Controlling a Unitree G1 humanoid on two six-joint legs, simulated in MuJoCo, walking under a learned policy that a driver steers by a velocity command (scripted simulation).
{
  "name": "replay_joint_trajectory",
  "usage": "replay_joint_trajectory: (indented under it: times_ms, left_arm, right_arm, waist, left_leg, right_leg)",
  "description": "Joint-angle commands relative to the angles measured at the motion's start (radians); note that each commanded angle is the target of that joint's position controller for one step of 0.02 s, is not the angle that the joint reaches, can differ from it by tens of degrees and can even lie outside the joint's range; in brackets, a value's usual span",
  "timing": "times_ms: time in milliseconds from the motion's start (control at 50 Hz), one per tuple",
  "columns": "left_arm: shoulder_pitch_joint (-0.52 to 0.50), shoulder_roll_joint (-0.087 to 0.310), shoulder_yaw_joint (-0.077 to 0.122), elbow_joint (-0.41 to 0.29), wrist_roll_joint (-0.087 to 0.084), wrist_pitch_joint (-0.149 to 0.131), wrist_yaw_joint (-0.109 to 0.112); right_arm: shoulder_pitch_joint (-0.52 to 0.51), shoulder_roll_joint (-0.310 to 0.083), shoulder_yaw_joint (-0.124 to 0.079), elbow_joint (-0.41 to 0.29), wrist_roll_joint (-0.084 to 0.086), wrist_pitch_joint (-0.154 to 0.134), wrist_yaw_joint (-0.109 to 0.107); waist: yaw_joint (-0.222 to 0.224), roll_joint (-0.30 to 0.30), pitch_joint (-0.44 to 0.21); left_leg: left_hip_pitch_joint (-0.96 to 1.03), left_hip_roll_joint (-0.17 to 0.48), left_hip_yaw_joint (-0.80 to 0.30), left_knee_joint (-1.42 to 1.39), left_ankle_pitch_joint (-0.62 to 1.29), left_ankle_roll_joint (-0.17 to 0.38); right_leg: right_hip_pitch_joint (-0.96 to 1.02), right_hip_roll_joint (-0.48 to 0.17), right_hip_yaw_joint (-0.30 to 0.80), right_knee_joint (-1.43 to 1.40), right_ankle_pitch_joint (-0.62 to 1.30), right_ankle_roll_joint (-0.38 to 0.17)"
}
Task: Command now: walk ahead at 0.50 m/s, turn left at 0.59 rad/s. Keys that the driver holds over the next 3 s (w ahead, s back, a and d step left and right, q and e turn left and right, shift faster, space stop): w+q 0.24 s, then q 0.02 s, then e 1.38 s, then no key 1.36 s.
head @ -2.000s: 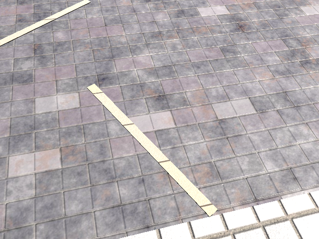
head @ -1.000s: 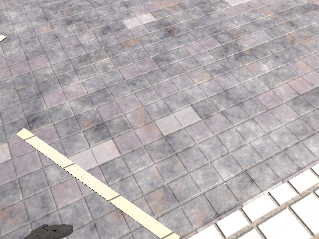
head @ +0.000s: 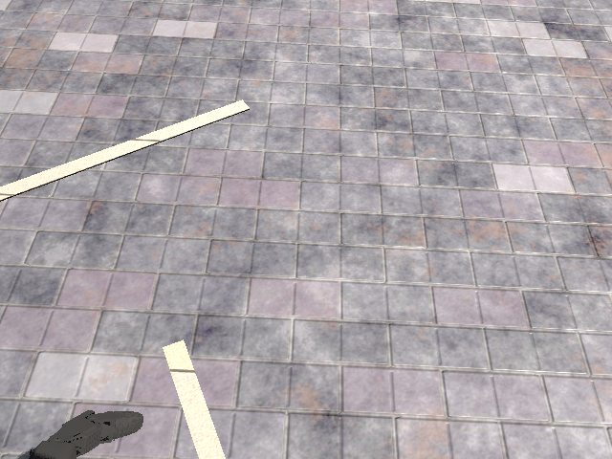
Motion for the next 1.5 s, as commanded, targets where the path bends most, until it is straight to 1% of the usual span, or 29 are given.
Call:
replay_joint_trajectory:
  times_ms: [20,40,60,80,100,140,180,340,400,460,480,500,520,540,560,640,840,880,920,940,980,1040,1260,1340,1360,1380,1400,1440,1500]
  left_arm:
    - [0.113,0.165,0.070,-0.038,0.001,-0.031,0.006]
    - [0.256,0.217,0.085,-0.028,0.019,-0.035,0.015]
    - [0.340,0.298,0.105,0.008,0.032,-0.021,0.011]
    - [0.325,0.205,0.087,-0.002,0.008,-0.016,0.005]
    - [0.285,0.144,0.070,-0.013,0.004,-0.008,0.010]
    - [0.210,0.103,0.054,-0.010,0.016,0.004,0.015]
    - [0.194,0.083,0.048,0.003,0.019,0.000,0.021]
    - [0.197,0.143,0.058,0.083,0.001,0.011,0.022]
    - [0.256,0.175,0.062,0.119,-0.022,0.028,0.019]
    - [0.234,0.188,0.064,0.129,-0.036,0.039,0.022]
    - [0.254,0.157,0.054,0.133,-0.029,0.035,0.021]
    - [0.276,0.090,0.027,0.102,0.008,0.026,0.018]
    - [0.418,0.022,-0.002,0.122,0.007,0.032,0.014]
    - [0.395,0.133,0.029,0.140,-0.020,0.050,0.016]
    - [0.318,0.160,0.043,0.116,-0.035,0.067,0.021]
    - [0.330,0.104,0.050,0.115,-0.011,0.151,0.064]
    - [0.231,0.104,0.059,0.016,0.000,0.171,0.020]
    - [0.283,0.126,0.074,0.034,0.011,0.169,0.019]
    - [0.262,0.312,0.110,-0.021,0.028,0.154,0.040]
    - [0.268,0.276,0.100,-0.027,0.053,0.130,0.032]
    - [0.165,0.223,0.089,-0.041,0.022,0.103,0.035]
    - [0.129,0.161,0.065,-0.061,0.004,0.109,0.054]
    - [0.144,0.205,0.089,-0.097,-0.003,0.141,0.057]
    - [0.085,0.194,0.087,-0.117,-0.025,0.154,0.058]
    - [0.100,0.166,0.080,-0.122,-0.023,0.155,0.061]
    - [0.165,0.102,0.064,-0.116,-0.005,0.154,0.057]
    - [0.158,0.162,0.086,-0.144,-0.013,0.143,0.056]
    - [0.191,0.245,0.118,-0.097,-0.009,0.144,0.053]
    - [0.190,0.167,0.101,-0.085,-0.014,0.166,0.051]
  right_arm:
    - [-0.035,-0.104,-0.025,-0.063,-0.005,-0.006,-0.004]
    - [-0.023,-0.038,-0.001,-0.079,-0.017,-0.010,0.000]
    - [0.117,0.014,0.017,-0.111,0.012,-0.018,0.001]
    - [0.109,-0.096,0.000,-0.085,0.023,-0.018,-0.004]
    - [0.000,-0.153,-0.017,-0.094,0.015,-0.011,-0.004]
    - [-0.094,-0.136,-0.021,-0.119,-0.008,-0.006,-0.002]
    - [-0.083,-0.099,-0.019,-0.125,0.005,0.001,0.010]
    - [-0.209,0.008,0.022,-0.158,-0.021,-0.008,0.026]
    - [-0.288,-0.010,0.017,-0.169,-0.022,-0.025,0.042]
    - [-0.202,-0.068,-0.010,-0.139,-0.034,-0.035,0.039]
    - [-0.135,-0.115,-0.026,-0.118,-0.047,-0.038,0.028]
    - [-0.046,-0.196,-0.040,-0.116,-0.079,-0.034,0.012]
    - [-0.059,-0.189,-0.029,-0.132,-0.086,-0.016,0.006]
    - [-0.052,-0.152,-0.026,-0.136,-0.061,0.003,0.011]
    - [-0.102,-0.126,-0.017,-0.130,-0.041,0.009,0.012]
    - [-0.292,-0.086,-0.009,-0.105,-0.051,0.007,0.008]
    - [-0.322,-0.138,-0.034,-0.029,-0.016,0.027,-0.021]
    - [-0.290,-0.106,-0.030,0.001,-0.001,0.039,-0.021]
    - [-0.313,-0.055,-0.017,-0.047,-0.041,0.046,-0.025]
    - [-0.378,-0.090,-0.028,-0.055,-0.040,0.045,-0.030]
    - [-0.317,-0.102,-0.043,-0.016,-0.027,0.051,-0.039]
    - [-0.288,-0.098,-0.048,0.004,-0.036,0.046,-0.041]
    - [-0.309,-0.079,-0.029,0.000,-0.011,0.015,-0.007]
    - [-0.219,-0.091,-0.037,0.023,-0.011,-0.004,0.010]
    - [-0.189,-0.130,-0.049,0.031,-0.020,-0.004,0.008]
    - [-0.197,-0.193,-0.059,0.017,-0.036,0.006,0.000]
    - [-0.210,-0.216,-0.061,0.016,-0.068,0.009,0.004]
    - [-0.299,-0.114,-0.033,-0.020,-0.049,0.005,-0.004]
    - [-0.306,-0.097,-0.021,-0.025,-0.027,0.015,-0.020]
  waist:
    - [0.125,0.175,-0.093]
    - [0.180,0.068,-0.228]
    - [0.117,-0.283,-0.342]
    - [0.141,-0.201,-0.283]
    - [0.170,-0.109,-0.161]
    - [0.144,-0.036,-0.041]
    - [0.114,-0.082,-0.019]
    - [0.110,-0.033,-0.005]
    - [0.137,-0.045,-0.026]
    - [0.061,-0.052,-0.081]
    - [0.032,-0.028,-0.130]
    - [0.019,0.105,-0.269]
    - [0.055,0.298,-0.432]
    - [0.014,0.223,-0.460]
    - [0.026,0.192,-0.339]
    - [0.131,0.198,-0.125]
    - [0.126,0.170,-0.119]
    - [0.142,0.100,-0.094]
    - [0.120,-0.325,-0.002]
    - [0.162,-0.207,-0.048]
    - [0.094,-0.097,-0.053]
    - [0.073,-0.087,-0.102]
    - [0.113,-0.123,-0.105]
    - [0.057,-0.115,-0.122]
    - [0.061,-0.066,-0.138]
    - [0.110,0.171,-0.155]
    - [0.114,0.341,-0.096]
    - [0.131,0.184,-0.067]
    - [0.112,0.170,-0.039]
  left_leg:
    - [-0.088,0.187,-0.192,0.076,0.299,0.088]
    - [-0.193,0.124,-0.109,0.349,0.188,0.048]
    - [-0.546,-0.010,0.027,0.677,-0.212,-0.019]
    - [-0.681,0.071,0.008,0.819,-0.186,-0.036]
    - [-0.713,0.105,0.027,0.857,-0.089,-0.043]
    - [-0.665,0.165,0.058,0.799,0.032,-0.051]
    - [-0.596,0.202,0.076,0.745,0.076,-0.051]
    - [-0.459,0.173,0.175,0.298,0.307,-0.074]
    - [-0.379,0.132,0.201,0.140,0.386,-0.062]
    - [-0.196,0.098,0.199,-0.035,0.459,-0.012]
    - [-0.042,0.125,0.189,-0.068,0.629,0.017]
    - [0.246,0.336,0.019,0.055,1.126,0.095]
    - [0.444,0.583,-0.218,0.076,1.294,0.275]
    - [0.363,0.547,-0.203,0.034,1.098,0.275]
    - [0.278,0.493,-0.121,-0.009,0.927,0.240]
    - [-0.169,0.392,0.074,-0.194,0.477,0.181]
    - [-0.149,0.444,0.202,-0.151,0.312,0.137]
    - [-0.206,0.379,0.274,-0.007,0.177,0.041]
    - [-0.586,0.103,0.331,0.475,-0.272,-0.130]
    - [-0.587,0.107,0.185,0.637,-0.275,-0.114]
    - [-0.591,0.137,0.136,0.666,-0.090,-0.093]
    - [-0.533,0.118,0.137,0.678,0.028,-0.116]
    - [-0.336,0.066,0.113,0.219,0.020,-0.136]
    - [-0.154,0.066,0.132,-0.092,0.199,-0.097]
    - [-0.035,0.157,0.079,-0.139,0.295,-0.063]
    - [0.071,0.373,-0.116,-0.155,0.469,0.023]
    - [0.009,0.509,-0.312,-0.172,0.590,0.194]
    - [-0.025,0.444,-0.152,-0.152,0.535,0.180]
    - [-0.012,0.354,0.013,-0.145,0.525,0.145]
  right_leg:
    - [0.309,-0.009,-0.015,-0.052,-0.053,-0.067]
    - [0.554,-0.173,0.140,-0.043,-0.124,-0.132]
    - [0.856,-0.395,0.624,-0.152,-0.371,-0.300]
    - [0.833,-0.411,0.727,-0.207,-0.607,-0.294]
    - [0.725,-0.368,0.563,-0.217,-0.578,-0.250]
    - [0.525,-0.283,0.323,-0.239,-0.316,-0.217]
    - [0.439,-0.238,0.188,-0.284,-0.202,-0.206]
    - [0.372,-0.185,-0.111,-0.289,0.373,-0.228]
    - [0.437,-0.189,-0.085,-0.237,0.397,-0.210]
    - [0.467,-0.179,-0.046,-0.085,0.403,-0.159]
    - [0.413,-0.130,-0.063,0.024,0.355,-0.122]
    - [0.221,-0.061,-0.096,0.255,-0.007,-0.064]
    - [0.012,0.025,-0.060,0.552,-0.701,-0.001]
    - [-0.011,0.001,0.017,0.670,-0.734,0.008]
    - [-0.089,-0.021,-0.007,0.709,-0.689,0.011]
    - [0.062,-0.056,-0.067,0.643,-0.480,0.063]
    - [0.232,-0.057,-0.142,0.220,-0.297,-0.039]
    - [0.338,-0.016,-0.137,0.033,-0.187,-0.097]
    - [0.385,-0.371,0.444,-0.211,0.141,-0.359]
    - [0.351,-0.360,0.437,-0.231,0.077,-0.399]
    - [0.356,-0.257,0.285,-0.202,-0.019,-0.286]
    - [0.365,-0.203,0.216,-0.168,0.120,-0.252]
    - [0.374,-0.166,0.360,-0.118,0.084,-0.275]
    - [0.352,-0.107,0.399,-0.045,0.096,-0.215]
    - [0.269,-0.060,0.363,0.014,-0.048,-0.166]
    - [0.128,0.067,0.201,0.238,-0.406,-0.104]
    - [-0.049,0.150,0.080,0.426,-0.659,-0.051]
    - [-0.064,0.070,0.085,0.658,-0.540,-0.001]
    - [-0.100,0.050,0.036,0.722,-0.418,0.048]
